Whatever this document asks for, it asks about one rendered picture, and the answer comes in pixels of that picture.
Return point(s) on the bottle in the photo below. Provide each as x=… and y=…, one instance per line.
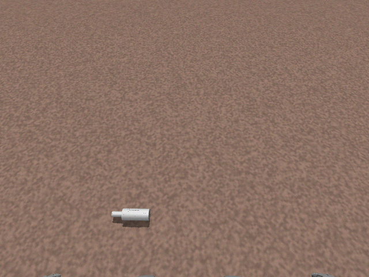
x=132, y=214

